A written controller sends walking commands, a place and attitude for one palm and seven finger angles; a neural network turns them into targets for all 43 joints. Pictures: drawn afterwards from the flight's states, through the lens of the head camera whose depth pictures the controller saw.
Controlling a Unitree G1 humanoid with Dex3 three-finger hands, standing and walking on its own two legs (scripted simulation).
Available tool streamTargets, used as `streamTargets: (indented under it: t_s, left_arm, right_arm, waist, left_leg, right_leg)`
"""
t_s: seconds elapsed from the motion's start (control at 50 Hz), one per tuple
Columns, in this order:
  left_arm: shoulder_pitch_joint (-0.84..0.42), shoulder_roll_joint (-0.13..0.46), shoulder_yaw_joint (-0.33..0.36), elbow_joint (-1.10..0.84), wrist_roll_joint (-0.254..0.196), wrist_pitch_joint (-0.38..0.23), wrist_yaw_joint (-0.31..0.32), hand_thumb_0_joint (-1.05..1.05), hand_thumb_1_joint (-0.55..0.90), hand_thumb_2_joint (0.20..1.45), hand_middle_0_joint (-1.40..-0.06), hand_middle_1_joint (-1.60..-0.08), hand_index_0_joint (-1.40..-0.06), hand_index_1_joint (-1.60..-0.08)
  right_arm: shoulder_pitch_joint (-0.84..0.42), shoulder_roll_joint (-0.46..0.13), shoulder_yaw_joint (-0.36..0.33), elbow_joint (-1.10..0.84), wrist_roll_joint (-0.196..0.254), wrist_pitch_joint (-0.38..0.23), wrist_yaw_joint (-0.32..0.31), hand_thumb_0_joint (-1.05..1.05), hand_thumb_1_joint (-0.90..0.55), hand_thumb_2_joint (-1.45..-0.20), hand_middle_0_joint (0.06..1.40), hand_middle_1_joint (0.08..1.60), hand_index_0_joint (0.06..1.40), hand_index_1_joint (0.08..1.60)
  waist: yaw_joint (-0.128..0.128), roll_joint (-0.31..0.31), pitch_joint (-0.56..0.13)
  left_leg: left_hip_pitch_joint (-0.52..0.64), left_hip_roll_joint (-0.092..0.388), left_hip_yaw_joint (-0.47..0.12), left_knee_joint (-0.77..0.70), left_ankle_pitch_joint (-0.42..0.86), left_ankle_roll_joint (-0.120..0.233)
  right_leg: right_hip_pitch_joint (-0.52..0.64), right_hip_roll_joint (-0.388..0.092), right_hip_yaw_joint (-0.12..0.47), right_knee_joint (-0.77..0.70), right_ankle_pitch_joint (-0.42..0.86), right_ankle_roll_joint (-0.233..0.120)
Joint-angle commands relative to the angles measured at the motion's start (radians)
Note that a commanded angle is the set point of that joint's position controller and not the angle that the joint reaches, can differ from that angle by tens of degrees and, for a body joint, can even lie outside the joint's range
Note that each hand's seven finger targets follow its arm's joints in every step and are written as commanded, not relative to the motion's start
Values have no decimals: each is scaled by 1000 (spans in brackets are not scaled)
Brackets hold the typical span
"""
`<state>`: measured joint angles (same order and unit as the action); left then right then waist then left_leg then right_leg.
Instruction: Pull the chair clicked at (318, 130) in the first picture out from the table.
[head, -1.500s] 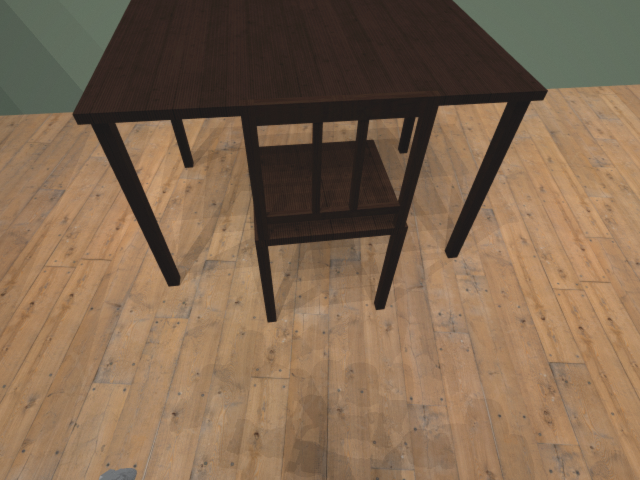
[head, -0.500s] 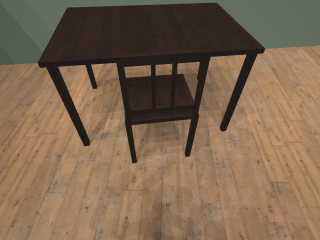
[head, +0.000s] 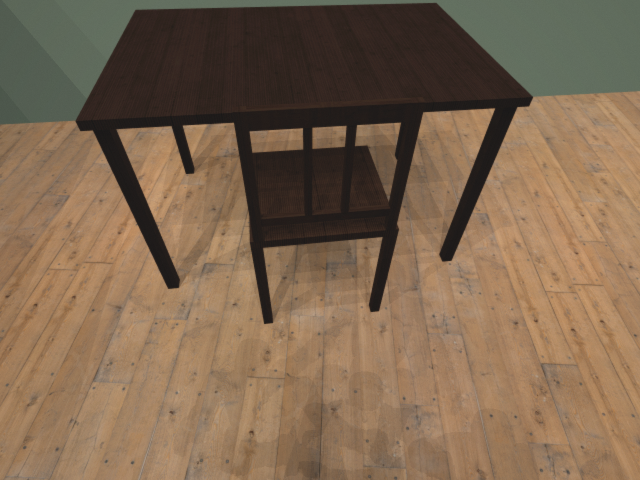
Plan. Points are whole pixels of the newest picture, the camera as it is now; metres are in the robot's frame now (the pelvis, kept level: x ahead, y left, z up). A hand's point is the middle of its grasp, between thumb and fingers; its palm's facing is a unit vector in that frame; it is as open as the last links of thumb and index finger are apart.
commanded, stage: look at it before walking up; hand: left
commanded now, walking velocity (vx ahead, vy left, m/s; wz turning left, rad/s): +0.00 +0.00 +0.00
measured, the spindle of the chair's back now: (307, 173) +0.80 +0.08 -0.11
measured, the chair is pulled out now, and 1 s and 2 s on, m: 0.00 0.00 0.00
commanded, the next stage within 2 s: walk to a spot facing it in 0.14 s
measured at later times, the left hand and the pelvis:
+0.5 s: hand out of the picture +0.06 +0.22 -0.17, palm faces -0.06 -0.95 -0.30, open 7.3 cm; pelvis -0.01 +0.00 -0.01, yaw -5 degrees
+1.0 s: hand out of the picture +0.05 +0.14 -0.16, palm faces -0.23 -0.94 -0.26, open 7.3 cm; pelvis -0.04 -0.04 +0.00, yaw -20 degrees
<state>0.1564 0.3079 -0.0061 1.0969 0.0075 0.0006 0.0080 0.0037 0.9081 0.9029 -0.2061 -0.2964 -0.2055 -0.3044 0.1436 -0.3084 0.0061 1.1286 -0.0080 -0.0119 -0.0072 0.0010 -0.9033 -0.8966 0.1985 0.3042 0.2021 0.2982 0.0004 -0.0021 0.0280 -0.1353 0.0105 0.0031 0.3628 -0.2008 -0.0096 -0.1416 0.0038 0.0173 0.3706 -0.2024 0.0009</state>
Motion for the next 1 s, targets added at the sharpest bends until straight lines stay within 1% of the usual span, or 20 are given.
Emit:
streamTargets:
  t_s: [0.0,0.26,0.32,0.36,0.44,0.48,0.5,0.54,0.56,0.58,0.6,0.62,0.64,0.66,0.7,0.74,0.78,0.82,0.9,0.98]
  left_arm:
    - [-28,193,41,-55,4,-26,8,0,900,900,-200,-300,-200,-300]
    - [-37,206,48,-58,5,-26,7,0,900,900,-200,-300,-200,-300]
    - [10,119,41,-59,3,4,10,0,900,900,-200,-300,-200,-300]
    - [26,119,47,-76,5,17,9,0,900,900,-200,-300,-200,-300]
    - [40,105,63,-126,10,34,-1,0,900,900,-200,-300,-200,-300]
    - [58,87,66,-145,10,41,-7,0,900,900,-200,-300,-200,-300]
    - [67,72,70,-158,12,46,-9,0,900,900,-200,-300,-200,-300]
    - [89,52,76,-175,11,49,-14,0,900,900,-200,-300,-200,-300]
    - [114,44,81,-175,11,46,-17,0,900,900,-200,-300,-200,-300]
    - [158,47,84,-168,14,41,-19,0,900,900,-200,-300,-200,-300]
    - [208,60,92,-156,19,32,-18,0,900,900,-200,-300,-200,-300]
    - [227,164,113,-162,33,14,-4,0,900,900,-200,-300,-200,-300]
    - [236,203,115,-173,19,16,7,0,900,900,-200,-300,-200,-300]
    - [219,163,116,-173,12,16,16,0,900,900,-200,-300,-200,-300]
    - [132,113,108,-197,8,16,17,0,900,900,-200,-300,-200,-300]
    - [131,90,104,-210,3,6,11,0,900,900,-200,-300,-200,-300]
    - [158,83,107,-207,2,2,11,0,900,900,-200,-300,-200,-300]
    - [175,80,112,-207,1,4,11,0,900,900,-200,-300,-200,-300]
    - [188,78,117,-210,5,9,10,0,900,900,-200,-300,-200,-300]
    - [199,81,121,-206,10,13,6,0,900,900,-200,-300,-200,-300]
  right_arm:
    - [-33,-192,-30,-54,-1,-21,-12,0,-900,-900,200,300,200,300]
    - [-38,-208,-37,-58,-3,-26,-17,0,-900,-900,200,300,200,300]
    - [22,-105,-26,-57,-4,-9,-23,0,-900,-900,200,300,200,300]
    - [36,-111,-36,-79,-4,2,-29,0,-900,-900,200,300,200,300]
    - [39,-138,-63,-136,-8,13,-32,0,-900,-900,200,300,200,300]
    - [30,-147,-75,-160,-8,13,-30,0,-900,-900,200,300,200,300]
    - [24,-147,-80,-173,-8,10,-29,0,-900,-900,200,300,200,300]
    - [3,-138,-87,-197,-12,9,-28,0,-900,-900,200,300,200,300]
    - [-14,-133,-89,-208,-15,10,-28,0,-900,-900,200,300,200,300]
    - [-24,-133,-94,-214,-14,13,-27,0,-900,-900,200,300,200,300]
    - [-27,-119,-96,-219,-10,18,-25,0,-900,-900,200,300,200,300]
    - [12,-39,-83,-242,-2,27,-20,0,-900,-900,200,300,200,300]
    - [-20,-22,-75,-269,-4,33,-21,0,-900,-900,200,300,200,300]
    - [-20,-45,-83,-255,-4,39,-24,0,-900,-900,200,300,200,300]
    - [-15,-35,-87,-232,-4,39,-19,0,-900,-900,200,300,200,300]
    - [3,-21,-87,-220,-9,38,-14,0,-900,-900,200,300,200,300]
    - [15,-18,-90,-216,-11,41,-15,0,-900,-900,200,300,200,300]
    - [15,-20,-92,-218,-11,47,-20,0,-900,-900,200,300,200,300]
    - [-8,-20,-89,-239,-13,45,-26,0,-900,-900,200,300,200,300]
    - [-26,-22,-88,-258,-11,43,-28,0,-900,-900,200,300,200,300]
  waist:
    - [0,3,-43]
    - [-3,2,-56]
    - [-5,4,-46]
    - [-5,7,-35]
    - [-1,68,-18]
    - [5,143,-10]
    - [8,181,-9]
    - [21,197,-7]
    - [36,189,-11]
    - [56,134,-36]
    - [83,40,-44]
    - [73,-308,-45]
    - [77,-341,-42]
    - [64,-265,-33]
    - [26,-132,22]
    - [18,-73,-16]
    - [25,-81,-54]
    - [28,-97,-69]
    - [40,-90,-85]
    - [52,-123,-87]
  left_leg:
    - [11,105,-97,-61,125,30]
    - [49,116,-82,-56,176,28]
    - [43,124,-35,-5,188,13]
    - [44,136,-21,17,174,15]
    - [22,201,-49,4,107,53]
    - [-9,269,-80,-26,116,100]
    - [-19,313,-89,-45,159,136]
    - [-48,348,-57,-20,232,166]
    - [-61,337,-20,31,258,150]
    - [-80,317,22,112,236,119]
    - [-148,256,80,267,140,61]
    - [-343,90,166,527,-237,-28]
    - [-396,29,54,678,-407,-39]
    - [-386,45,-26,743,-344,-24]
    - [-408,73,-35,804,-221,-30]
    - [-400,69,-35,790,-147,-43]
    - [-407,63,-35,770,-112,-53]
    - [-434,53,-47,772,-97,-59]
    - [-443,45,-60,713,-121,-65]
    - [-410,28,-63,627,-159,-60]
  right_leg:
    - [-13,-113,94,-63,102,-18]
    - [-15,-109,107,-52,180,-25]
    - [-58,-100,118,9,239,-16]
    - [-101,-88,126,52,242,-17]
    - [-190,-32,106,179,139,-9]
    - [-217,-2,62,310,-45,1]
    - [-237,2,24,409,-185,10]
    - [-219,-35,7,456,-284,12]
    - [-184,-43,0,405,-254,8]
    - [-121,-40,-12,322,-169,6]
    - [-30,-54,17,156,3,2]
    - [39,-263,372,-52,203,-54]
    - [-12,-369,532,-94,390,-138]
    - [-33,-318,471,-95,325,-140]
    - [-80,-257,405,-79,226,-153]
    - [-56,-211,355,-72,216,-145]
    - [-9,-185,341,-74,193,-114]
    - [26,-173,362,-88,152,-79]
    - [55,-170,415,-95,106,-99]
    - [49,-159,468,-101,82,-117]
